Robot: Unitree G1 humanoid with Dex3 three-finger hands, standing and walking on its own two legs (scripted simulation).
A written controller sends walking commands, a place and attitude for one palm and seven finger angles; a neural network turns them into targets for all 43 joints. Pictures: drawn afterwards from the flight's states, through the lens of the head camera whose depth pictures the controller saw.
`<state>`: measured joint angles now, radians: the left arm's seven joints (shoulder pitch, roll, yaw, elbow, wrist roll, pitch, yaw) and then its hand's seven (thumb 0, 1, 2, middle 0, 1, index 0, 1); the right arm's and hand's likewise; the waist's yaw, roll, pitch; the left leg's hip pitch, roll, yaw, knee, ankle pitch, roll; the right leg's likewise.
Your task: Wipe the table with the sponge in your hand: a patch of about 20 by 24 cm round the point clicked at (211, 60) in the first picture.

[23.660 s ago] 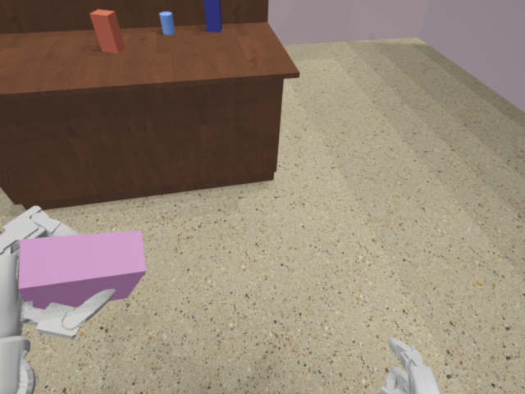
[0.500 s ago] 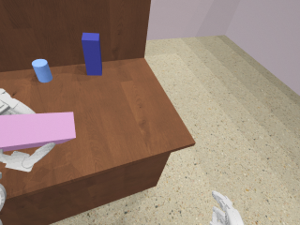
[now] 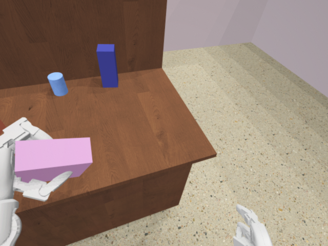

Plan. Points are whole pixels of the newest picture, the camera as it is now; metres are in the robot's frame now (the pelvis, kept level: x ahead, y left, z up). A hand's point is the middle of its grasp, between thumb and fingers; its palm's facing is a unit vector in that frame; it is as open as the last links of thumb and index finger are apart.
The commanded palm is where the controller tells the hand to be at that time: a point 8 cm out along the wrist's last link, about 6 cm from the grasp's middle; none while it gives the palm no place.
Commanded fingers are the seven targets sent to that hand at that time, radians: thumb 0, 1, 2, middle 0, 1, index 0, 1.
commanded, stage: come to a stop and stand still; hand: left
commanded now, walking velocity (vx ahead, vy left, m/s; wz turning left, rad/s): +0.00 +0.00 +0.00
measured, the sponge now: (63, 161) +0.23 +0.23 +0.14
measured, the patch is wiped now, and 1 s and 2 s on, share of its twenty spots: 0.00 0.00 0.00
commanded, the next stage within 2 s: look again from close up in 0.98 s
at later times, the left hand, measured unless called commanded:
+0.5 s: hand (65, 153) +0.24 +0.23 +0.15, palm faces +0.40 -0.84 -0.37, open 9.2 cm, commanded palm +0.18 +0.25 +0.17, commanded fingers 0.00 0.10 1.30 -1.20 -1.60 -1.20 -1.60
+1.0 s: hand (79, 137) +0.27 +0.21 +0.15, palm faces +0.38 -0.85 -0.38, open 9.2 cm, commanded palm +0.22 +0.24 +0.17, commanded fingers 0.00 0.10 1.30 -1.20 -1.60 -1.20 -1.60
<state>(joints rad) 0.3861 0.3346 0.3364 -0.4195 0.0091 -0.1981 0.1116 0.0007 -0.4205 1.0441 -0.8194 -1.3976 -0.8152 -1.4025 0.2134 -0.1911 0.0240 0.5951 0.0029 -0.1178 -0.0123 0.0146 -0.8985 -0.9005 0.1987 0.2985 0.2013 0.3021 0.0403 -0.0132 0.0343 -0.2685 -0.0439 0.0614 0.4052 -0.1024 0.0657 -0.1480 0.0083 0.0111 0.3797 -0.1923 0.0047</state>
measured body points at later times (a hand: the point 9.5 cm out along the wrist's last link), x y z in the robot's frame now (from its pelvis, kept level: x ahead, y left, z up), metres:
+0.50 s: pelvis +0.02 -0.02 +0.00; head +0.02 -0.01 +0.45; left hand +0.21 +0.27 +0.17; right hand +0.19 -0.25 -0.07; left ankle +0.09 +0.05 -0.74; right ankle +0.02 -0.15 -0.74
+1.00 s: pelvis +0.06 -0.04 +0.00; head +0.07 -0.02 +0.45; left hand +0.25 +0.26 +0.17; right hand +0.25 -0.26 -0.07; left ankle +0.09 +0.05 -0.74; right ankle +0.02 -0.15 -0.74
